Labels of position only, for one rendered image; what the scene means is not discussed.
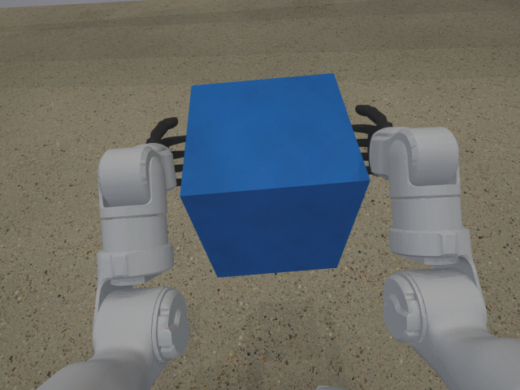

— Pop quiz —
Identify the robot right forearm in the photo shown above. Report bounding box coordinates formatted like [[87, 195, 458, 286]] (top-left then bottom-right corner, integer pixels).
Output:
[[369, 127, 488, 325]]

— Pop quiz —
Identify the left robot hand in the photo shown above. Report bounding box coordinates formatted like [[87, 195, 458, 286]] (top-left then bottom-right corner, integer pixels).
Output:
[[146, 117, 186, 186]]

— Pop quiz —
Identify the carton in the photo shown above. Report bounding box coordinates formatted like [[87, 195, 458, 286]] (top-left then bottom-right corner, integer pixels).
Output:
[[180, 73, 371, 278]]

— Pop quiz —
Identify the robot left forearm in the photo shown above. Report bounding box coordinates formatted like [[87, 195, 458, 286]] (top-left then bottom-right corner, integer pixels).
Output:
[[93, 143, 177, 352]]

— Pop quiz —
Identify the right robot hand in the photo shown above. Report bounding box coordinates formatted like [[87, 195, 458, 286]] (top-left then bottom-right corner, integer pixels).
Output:
[[352, 105, 393, 176]]

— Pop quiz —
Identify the left robot upper arm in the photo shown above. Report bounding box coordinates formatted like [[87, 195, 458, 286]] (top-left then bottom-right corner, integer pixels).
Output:
[[37, 286, 190, 390]]

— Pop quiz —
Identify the right robot upper arm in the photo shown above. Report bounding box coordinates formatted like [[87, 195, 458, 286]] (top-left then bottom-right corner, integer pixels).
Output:
[[383, 267, 520, 390]]

